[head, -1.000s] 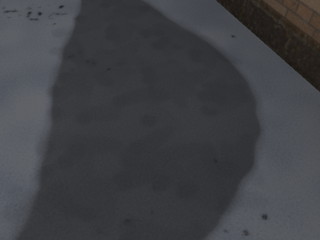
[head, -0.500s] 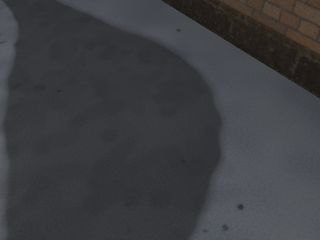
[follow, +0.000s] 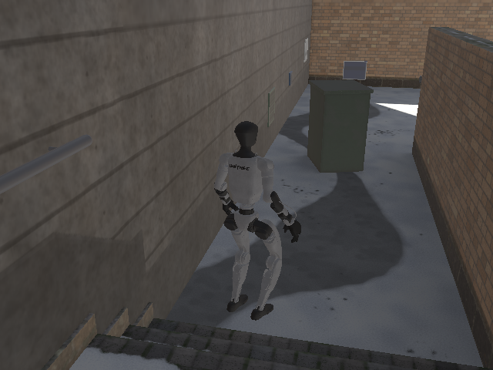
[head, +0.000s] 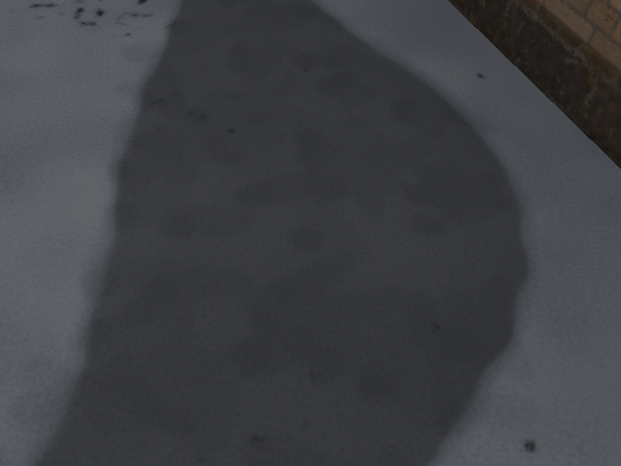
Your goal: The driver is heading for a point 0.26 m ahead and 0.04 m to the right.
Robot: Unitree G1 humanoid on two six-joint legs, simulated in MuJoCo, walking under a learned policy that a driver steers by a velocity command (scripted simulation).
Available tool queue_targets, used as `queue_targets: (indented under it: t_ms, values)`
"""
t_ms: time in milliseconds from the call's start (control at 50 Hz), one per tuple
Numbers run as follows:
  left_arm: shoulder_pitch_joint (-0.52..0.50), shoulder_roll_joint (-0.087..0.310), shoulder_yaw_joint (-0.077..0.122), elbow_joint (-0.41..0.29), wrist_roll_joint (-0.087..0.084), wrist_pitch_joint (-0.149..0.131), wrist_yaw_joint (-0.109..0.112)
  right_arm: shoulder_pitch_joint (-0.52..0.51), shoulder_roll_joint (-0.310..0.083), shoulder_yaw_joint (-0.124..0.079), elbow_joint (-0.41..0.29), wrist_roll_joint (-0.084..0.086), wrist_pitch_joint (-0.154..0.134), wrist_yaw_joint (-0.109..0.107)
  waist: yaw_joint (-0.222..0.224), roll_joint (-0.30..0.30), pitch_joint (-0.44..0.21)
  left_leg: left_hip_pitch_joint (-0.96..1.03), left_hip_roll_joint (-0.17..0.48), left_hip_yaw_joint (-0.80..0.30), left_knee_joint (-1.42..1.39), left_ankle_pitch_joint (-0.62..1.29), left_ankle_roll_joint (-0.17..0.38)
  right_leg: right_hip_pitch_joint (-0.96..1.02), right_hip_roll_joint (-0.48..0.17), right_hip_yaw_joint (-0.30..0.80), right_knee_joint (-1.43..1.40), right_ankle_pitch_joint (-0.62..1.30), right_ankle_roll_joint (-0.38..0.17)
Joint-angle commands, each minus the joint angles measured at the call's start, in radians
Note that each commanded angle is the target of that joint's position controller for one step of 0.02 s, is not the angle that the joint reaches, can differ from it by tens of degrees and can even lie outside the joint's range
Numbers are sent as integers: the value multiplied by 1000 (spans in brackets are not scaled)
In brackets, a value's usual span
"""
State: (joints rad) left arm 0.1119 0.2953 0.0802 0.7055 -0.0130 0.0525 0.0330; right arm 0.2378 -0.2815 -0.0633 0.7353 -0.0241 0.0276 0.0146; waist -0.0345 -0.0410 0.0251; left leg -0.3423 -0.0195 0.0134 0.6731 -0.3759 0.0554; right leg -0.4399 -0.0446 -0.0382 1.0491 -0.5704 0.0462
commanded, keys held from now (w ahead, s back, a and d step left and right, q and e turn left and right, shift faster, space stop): q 0.08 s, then no key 0.30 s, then w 0.08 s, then no key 0.54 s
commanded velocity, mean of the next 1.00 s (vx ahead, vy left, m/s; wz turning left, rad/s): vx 0.04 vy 0.00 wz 0.17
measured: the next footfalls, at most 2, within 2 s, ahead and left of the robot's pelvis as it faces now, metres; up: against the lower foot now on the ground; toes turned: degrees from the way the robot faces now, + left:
right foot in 0.44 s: +0.04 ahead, -0.13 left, +0.00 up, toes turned +9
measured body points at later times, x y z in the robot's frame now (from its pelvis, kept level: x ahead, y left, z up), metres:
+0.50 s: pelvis +0.02 -0.01 +0.01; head +0.04 -0.02 +0.46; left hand +0.09 +0.27 -0.10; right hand +0.19 -0.25 -0.10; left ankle -0.01 +0.09 -0.72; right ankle +0.00 -0.13 -0.72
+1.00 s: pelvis +0.05 +0.00 +0.01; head +0.07 +0.01 +0.46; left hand +0.12 +0.29 -0.12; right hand +0.23 -0.22 -0.10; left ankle +0.02 +0.12 -0.72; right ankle +0.00 -0.14 -0.72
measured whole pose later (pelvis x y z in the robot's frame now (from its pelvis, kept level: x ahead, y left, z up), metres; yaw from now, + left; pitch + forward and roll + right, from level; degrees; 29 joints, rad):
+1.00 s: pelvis +0.05 +0.00 +0.01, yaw +9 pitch -1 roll +0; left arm 0.15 0.26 0.04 0.92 -0.02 0.03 0.03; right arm 0.15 -0.24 -0.03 0.77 0.00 -0.02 0.00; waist -0.01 -0.01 0.05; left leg -0.22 -0.03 -0.04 0.58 -0.33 0.01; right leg -0.11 -0.02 0.02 0.54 -0.41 0.02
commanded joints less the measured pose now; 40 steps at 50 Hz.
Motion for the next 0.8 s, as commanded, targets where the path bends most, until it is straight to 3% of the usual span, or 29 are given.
queue_targets:
  t_ms: [20,40,60,120,180,220,280,320,360,380,420,440,460,480,500,520,560,620,660,680,700,720,760,800]
  values:
    - [-96,82,15,-100,-16,-17,36,18,-216,-55,-82,11,-40,-18,-11,82,-112,271,324,-440,-291,765,244,-279,19,136,251,17,-3]
    - [-85,99,21,-89,-14,-15,42,-9,-174,-40,-89,34,-28,-32,8,96,-99,258,290,-398,-292,737,205,-262,12,144,214,80,-4]
    - [-71,82,20,-84,-20,-13,41,-14,-162,-36,-88,42,-19,-42,22,123,-96,251,261,-372,-292,744,183,-234,24,131,189,131,2]
    - [-49,48,10,-57,-27,-12,32,5,-145,-35,-97,34,-9,-60,21,125,-134,313,219,-319,-302,720,154,-196,40,123,69,227,18]
    - [-57,28,1,-39,-26,-11,28,5,-138,-34,-95,31,-5,-70,13,155,-119,282,192,-289,-322,604,137,-117,29,117,-85,261,32]
    - [-54,44,5,-32,-23,-12,27,-12,-151,-36,-97,21,-4,-69,15,188,-86,211,177,-292,-348,477,143,-54,24,112,-158,251,34]
    - [-66,50,6,-26,-20,-20,29,-13,-166,-38,-96,7,-8,-68,-3,176,-41,143,199,-334,-385,293,172,13,14,104,-245,211,25]
    - [-63,58,7,-19,-24,-27,22,-35,-144,-28,-94,13,-9,-58,-9,191,-42,137,192,-348,-364,289,174,48,19,88,-295,182,14]
    - [-48,58,6,-11,-15,-35,16,-60,-127,-20,-98,20,-13,-48,0,178,-58,157,204,-384,-334,361,171,93,24,80,-374,183,-1]
    - [-23,46,4,1,-15,-40,11,-74,-121,-15,-94,26,-14,-45,20,166,-68,161,196,-378,-310,398,159,140,30,66,-453,223,-12]
    - [49,18,-6,40,-3,-52,-7,-52,-83,1,-73,32,-20,-42,53,135,-107,117,131,-343,-285,167,97,315,56,18,-653,351,-43]
    - [75,49,-2,47,2,-58,-9,-40,-73,4,-74,23,-26,-37,45,98,-101,57,79,-311,-223,63,60,373,4,73,-651,337,-75]
    - [102,139,20,60,9,-63,-17,-19,-38,15,-92,14,-41,-27,5,-71,-116,-46,-42,-171,-81,-48,15,430,-120,241,-666,352,-150]
    - [121,160,28,73,13,-70,-30,-51,-49,15,-113,19,-55,-23,15,-208,-79,-101,-79,-87,5,-107,-21,375,-238,437,-771,280,-260]
    - [79,87,4,60,22,-85,-34,-90,-111,-2,-114,32,-63,-27,24,-166,-6,-127,-27,-109,75,-153,-44,338,-280,488,-799,370,-299]
    - [66,70,-3,60,22,-98,-32,-110,-112,-6,-110,33,-61,-30,21,-148,17,-150,-7,-121,123,-171,-55,348,-275,466,-784,504,-293]
    - [50,87,0,61,4,-108,-25,-102,-91,-4,-97,22,-50,-29,19,-106,2,-167,35,-122,122,-151,-81,415,-248,373,-738,761,-264]
    - [37,105,5,77,-9,-81,-18,-71,-31,15,-67,30,-43,-10,6,-98,-60,52,9,-35,-72,35,-95,374,-135,194,-668,970,-206]
    - [43,86,0,87,-16,-65,-18,-41,-28,13,-44,29,-38,-4,-4,-104,-81,195,-21,3,-216,260,-79,335,-90,148,-629,932,-168]
    - [67,70,-3,96,-10,-66,-20,-40,-53,8,-44,20,-36,-5,4,-70,-91,251,0,-31,-223,398,-64,315,-69,139,-613,841,-134]
    - [97,57,-7,104,8,-71,-22,-51,-105,-2,-59,16,-35,-9,28,21,-99,283,59,-105,-196,635,-37,293,-19,102,-571,687,-88]
    - [154,41,-12,120,15,-70,-22,-79,-117,-6,-57,19,-35,-11,68,130,-106,282,86,-125,-155,674,13,284,16,74,-586,518,-57]
    - [107,68,-10,127,10,-65,-17,-94,-79,-1,-61,24,-39,-13,34,100,-60,260,75,-137,-148,598,28,244,31,59,-557,458,-36]
    - [88,63,-13,128,1,-53,-7,-78,-88,-1,-50,24,-53,-10,28,88,-60,238,78,-152,-146,629,33,252,28,63,-529,506,-36]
